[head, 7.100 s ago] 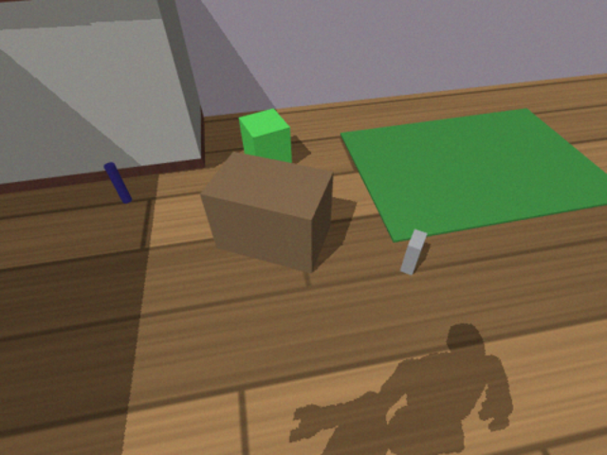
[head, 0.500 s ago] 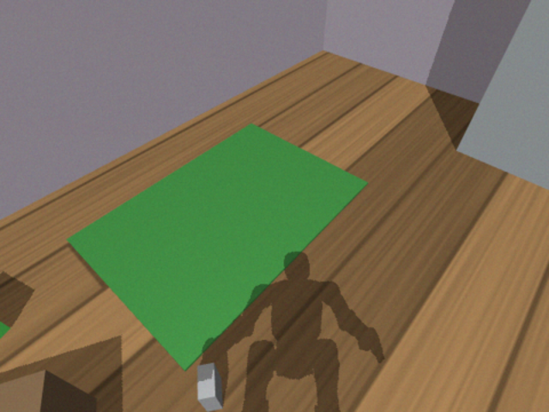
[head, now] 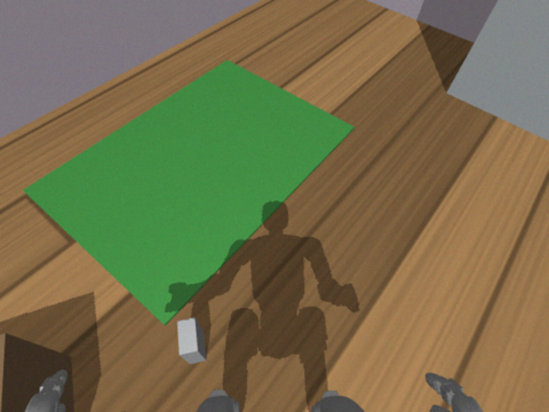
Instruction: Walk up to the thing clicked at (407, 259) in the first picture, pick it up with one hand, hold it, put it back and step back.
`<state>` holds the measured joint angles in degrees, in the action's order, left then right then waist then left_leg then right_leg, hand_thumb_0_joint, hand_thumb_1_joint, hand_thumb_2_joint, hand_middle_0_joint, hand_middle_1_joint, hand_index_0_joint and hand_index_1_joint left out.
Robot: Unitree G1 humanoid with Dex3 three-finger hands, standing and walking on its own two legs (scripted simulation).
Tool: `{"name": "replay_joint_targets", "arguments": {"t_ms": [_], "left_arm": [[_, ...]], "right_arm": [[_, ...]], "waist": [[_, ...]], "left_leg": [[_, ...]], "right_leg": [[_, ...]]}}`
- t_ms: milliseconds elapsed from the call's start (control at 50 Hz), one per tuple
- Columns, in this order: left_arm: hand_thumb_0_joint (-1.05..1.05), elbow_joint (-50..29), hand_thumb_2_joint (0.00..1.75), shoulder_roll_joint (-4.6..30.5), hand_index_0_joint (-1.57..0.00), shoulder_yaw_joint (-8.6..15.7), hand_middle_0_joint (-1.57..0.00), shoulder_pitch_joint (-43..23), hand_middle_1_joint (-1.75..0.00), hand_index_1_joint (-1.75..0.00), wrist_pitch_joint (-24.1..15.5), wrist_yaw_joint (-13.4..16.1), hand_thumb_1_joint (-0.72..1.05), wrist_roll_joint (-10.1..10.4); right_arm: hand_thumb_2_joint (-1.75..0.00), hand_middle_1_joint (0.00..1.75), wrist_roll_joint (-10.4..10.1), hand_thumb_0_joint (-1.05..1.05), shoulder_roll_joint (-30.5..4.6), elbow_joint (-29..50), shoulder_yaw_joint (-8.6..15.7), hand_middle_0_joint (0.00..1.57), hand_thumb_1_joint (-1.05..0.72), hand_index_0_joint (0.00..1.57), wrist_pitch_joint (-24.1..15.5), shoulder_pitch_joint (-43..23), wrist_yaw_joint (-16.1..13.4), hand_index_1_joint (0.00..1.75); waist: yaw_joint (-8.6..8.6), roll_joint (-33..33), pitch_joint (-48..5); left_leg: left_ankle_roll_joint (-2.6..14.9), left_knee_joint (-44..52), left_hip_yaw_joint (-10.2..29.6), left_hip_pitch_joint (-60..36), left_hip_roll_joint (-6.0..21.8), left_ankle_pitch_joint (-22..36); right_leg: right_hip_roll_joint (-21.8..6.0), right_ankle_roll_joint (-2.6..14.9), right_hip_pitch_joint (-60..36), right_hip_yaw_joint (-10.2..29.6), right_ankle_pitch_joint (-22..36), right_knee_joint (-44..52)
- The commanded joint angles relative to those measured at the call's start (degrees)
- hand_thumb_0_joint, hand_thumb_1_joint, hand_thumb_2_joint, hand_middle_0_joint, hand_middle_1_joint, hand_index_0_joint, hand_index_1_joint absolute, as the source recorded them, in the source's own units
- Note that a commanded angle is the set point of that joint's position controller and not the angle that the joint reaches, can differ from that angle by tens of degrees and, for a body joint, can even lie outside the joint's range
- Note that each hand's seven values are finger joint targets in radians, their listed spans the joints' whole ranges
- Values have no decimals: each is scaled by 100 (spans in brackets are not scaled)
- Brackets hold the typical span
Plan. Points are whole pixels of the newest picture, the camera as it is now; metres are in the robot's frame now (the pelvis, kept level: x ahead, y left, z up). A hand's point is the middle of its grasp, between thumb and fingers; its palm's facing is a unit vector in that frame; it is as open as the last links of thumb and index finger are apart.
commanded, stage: go down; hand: left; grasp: from the side
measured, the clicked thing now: (192, 341) +0.37 +0.24 -0.63
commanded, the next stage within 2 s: none
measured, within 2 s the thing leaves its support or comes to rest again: neither
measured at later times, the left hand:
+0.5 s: hand (75, 397) +0.20 +0.36 -0.22, palm faces +0.22 -0.95 -0.23, open 17.5 cm
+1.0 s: hand (71, 379) +0.24 +0.40 -0.28, palm faces +0.25 -0.95 -0.17, open 17.3 cm
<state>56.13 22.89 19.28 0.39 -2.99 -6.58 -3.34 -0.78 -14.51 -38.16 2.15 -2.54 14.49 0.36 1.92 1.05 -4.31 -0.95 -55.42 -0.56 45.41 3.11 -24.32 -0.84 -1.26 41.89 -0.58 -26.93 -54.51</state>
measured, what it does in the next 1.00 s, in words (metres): lowers itself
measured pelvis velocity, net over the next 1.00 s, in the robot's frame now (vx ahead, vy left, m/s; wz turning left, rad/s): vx -0.07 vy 0.00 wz -0.07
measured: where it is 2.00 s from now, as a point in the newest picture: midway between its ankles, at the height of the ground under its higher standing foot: outside the picture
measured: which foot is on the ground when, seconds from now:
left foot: down 0.00-1.00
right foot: down 0.00-1.00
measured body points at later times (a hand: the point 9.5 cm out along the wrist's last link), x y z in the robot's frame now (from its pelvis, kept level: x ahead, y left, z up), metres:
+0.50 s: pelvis -0.03 +0.00 -0.14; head +0.12 +0.04 +0.28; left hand +0.18 +0.41 -0.20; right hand +0.19 -0.25 -0.23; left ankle +0.02 +0.13 -0.68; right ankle -0.01 -0.13 -0.68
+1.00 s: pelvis -0.07 +0.00 -0.25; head +0.13 +0.05 +0.15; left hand +0.22 +0.45 -0.27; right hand +0.11 -0.27 -0.36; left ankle +0.02 +0.13 -0.68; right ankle -0.01 -0.13 -0.68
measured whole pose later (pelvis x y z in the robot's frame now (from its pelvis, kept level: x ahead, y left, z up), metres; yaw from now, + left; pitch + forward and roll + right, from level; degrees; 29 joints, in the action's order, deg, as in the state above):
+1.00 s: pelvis -0.07 +0.00 -0.25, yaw -4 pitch +33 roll -6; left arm 53.3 41.3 45.1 -15.7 -20.1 -34.3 11.4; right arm 1.6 -18.0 -38.8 -2.2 -10.3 4.4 -3.4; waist 0.1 2.0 -7.7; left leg -1.3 -113.5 6.6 109.6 3.9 -37.0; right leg 0.8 -0.8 103.3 -4.0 -41.0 -111.4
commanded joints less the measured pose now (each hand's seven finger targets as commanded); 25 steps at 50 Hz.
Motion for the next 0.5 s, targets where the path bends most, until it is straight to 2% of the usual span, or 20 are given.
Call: {"name": "replay_joint_targets", "arguments": {"t_ms": [0, 20, 40, 60, 80, 100, 120, 180, 200, 220, 260, 280, 320, 340, 380, 400, 420, 440, 460, 480], "left_arm": [[0, -1922, 9, 1489, -8, 553, -7, -78, -12, -11, -680, -265, -41, 216], [0, -1609, 7, 1440, -9, 663, -8, 392, -11, -11, -653, -296, -46, 264], [0, -1903, 6, 1236, -10, 567, -9, 388, -11, -11, -657, -369, -49, 327], [0, -1837, 4, 1345, -10, 698, -9, 683, -11, -10, -639, -398, -53, 352], [0, -2342, 2, 1463, -11, 781, -10, 544, -9, -8, -672, -444, -55, 398], [0, -2354, 1, 1487, -11, 858, -10, 791, -9, -9, -644, -480, -60, 422], [0, -2544, 0, 1454, -11, 831, -10, 868, -8, -8, -614, -514, -60, 440], [0, -2561, 0, 1607, -12, 1033, -11, 811, -7, -6, -485, -555, -61, 488], [0, -2714, 0, 1658, -12, 1026, -11, 486, -6, -5, -533, -592, -61, 520], [0, -2445, 0, 1777, -12, 1231, -11, 506, -6, -5, -580, -630, -61, 560], [0, -2285, 0, 1763, -12, 1193, -11, 70, -5, -4, -767, -777, -61, 621], [0, -2274, 0, 1946, -12, 1364, -11, -152, -5, -4, -917, -873, -61, 682], [0, -2104, 0, 2173, -12, 1478, -11, -506, -7, -6, -1216, -1099, -61, 747], [0, -1983, 0, 2255, -13, 1552, -11, -554, -8, -6, -1335, -1215, -61, 801], [0, -1622, 0, 2332, -12, 1653, -11, -546, -4, -3, -1514, -1442, -61, 892], [0, -1622, 0, 2351, -12, 1727, -11, -635, -4, -3, -1603, -1543, -61, 944], [0, -1535, 0, 2553, -12, 1833, -11, -685, -7, -6, -1669, -1639, -61, 963], [0, -1474, 0, 2483, -11, 1866, -11, -692, -7, -7, -1735, -1748, -61, 1036], [0, -1550, 0, 2681, -11, 2010, -11, -740, -8, -8, -1785, -1831, -61, 1066], [0, -1331, 1, 2735, -11, 2117, -10, -557, -9, -9, -1794, -1893, -61, 1076]], "right_arm": [[-89, 30, -1, 0, -1002, 999, 429, 20, -87, 20, -338, -246, -74, 30], [-90, 30, -10, 0, -1004, 1060, 410, 20, -89, 20, -363, -280, -104, 30], [-90, 30, -14, 0, -991, 1043, 413, 20, -89, 20, -386, -262, -116, 30], [-90, 30, -9, 0, -1058, 1056, 435, 20, -89, 20, -425, -354, -133, 30], [-90, 30, 2, 0, -1048, 1042, 441, 20, -90, 20, -451, -333, -144, 30], [-89, 30, 7, 0, -1076, 1058, 453, 20, -89, 20, -469, -359, -167, 30], [-90, 30, 6, 0, -1059, 1062, 440, 20, -90, 20, -480, -348, -195, 30], [-89, 30, 12, 0, -1066, 1018, 401, 20, -89, 20, -534, -338, -264, 30], [-89, 30, 33, 0, -1042, 997, 381, 20, -89, 20, -549, -412, -281, 30], [-89, 30, 43, 0, -1032, 953, 342, 20, -89, 20, -564, -411, -288, 30], [-89, 30, 65, 0, -1049, 959, 332, 20, -89, 20, -603, -474, -308, 30], [-89, 30, 86, 0, -1044, 944, 317, 20, -88, 20, -642, -518, -327, 30], [-89, 30, 132, 0, -1085, 887, 294, 20, -87, 20, -737, -571, -336, 30], [-89, 30, 137, 0, -1097, 899, 275, 20, -87, 20, -762, -581, -343, 30], [-88, 30, 166, 0, -1123, 894, 234, 20, -85, 20, -805, -620, -334, 30], [-88, 30, 169, 0, -1180, 863, 250, 20, -85, 20, -824, -585, -334, 30], [-88, 30, 185, 0, -1223, 867, 230, 20, -85, 20, -844, -565, -323, 30], [-88, 30, 179, 0, -1239, 851, 223, 20, -85, 20, -840, -595, -320, 30], [-88, 30, 198, 0, -1306, 824, 237, 20, -85, 20, -850, -579, -326, 30], [-89, 30, 210, 0, -1319, 791, 219, 20, -86, 20, -845, -576, -324, 30]], "waist": [[-275, -816, -1737], [-215, -632, -1701], [-192, -549, -1858], [-221, -670, -1867], [-285, -872, -2079], [-269, -819, -2240], [-264, -793, -2291], [-158, -490, -2250], [-93, -538, -2188], [-129, -384, -2146], [-64, -366, -1976], [-113, -397, -2018], [-151, -682, -2186], [-127, -653, -2292], [-247, -771, -2360], [-270, -801, -2655], [-333, -911, -2822], [-359, -884, -2940], [-461, -1000, -3222], [-490, -966, -3280]], "left_leg": [[120, -129, 99, -527, -162, 1059], [137, -195, 132, -429, -151, 1024], [137, -310, 187, -414, -118, 1032], [111, -379, 256, -268, -109, 947], [101, -478, 288, -286, -85, 936], [96, -524, 344, -355, -59, 991], [103, -617, 329, -276, -66, 1024], [163, -956, 279, 125, -73, 980], [185, -1142, 257, 361, -88, 881], [204, -1283, 270, 556, -87, 903], [232, -1585, 257, 1037, -107, 585], [248, -1756, 224, 1207, -117, 412], [225, -2049, 237, 1444, -124, 187], [236, -2190, 250, 1533, -127, 293], [195, -2379, 292, 1878, -129, 22], [187, -2475, 354, 1737, -103, 167], [164, -2559, 378, 1773, -105, 226], [159, -2638, 411, 1788, -98, 301], [147, -2747, 437, 1719, -105, 572], [148, -2831, 456, 1772, -116, 721]], "right_leg": [[131, 286, 560, -97, 919, -298], [147, 272, 602, -123, 881, -338], [184, 274, 811, -178, 861, -506], [183, 278, 997, -209, 732, -673], [176, 284, 1131, -218, 708, -820], [174, 283, 1204, -243, 710, -906], [173, 281, 1240, -251, 740, -945], [157, 256, 1353, -206, 793, -1064], [151, 240, 1528, -165, 751, -1149], [131, 240, 1638, -171, 737, -1304], [111, 244, 2084, -132, 477, -1567], [100, 238, 2218, -93, 351, -1659], [101, 261, 2623, -60, 126, -1982], [105, 258, 2715, -41, 205, -2084], [98, 278, 2978, 23, -102, -2290], [119, 290, 3130, -28, -25, -2450], [128, 305, 3203, -39, -30, -2560], [144, 316, 3347, -96, 11, -2686], [153, 332, 3381, -144, 179, -2848], [174, 345, 3459, -212, 274, -2982]]}}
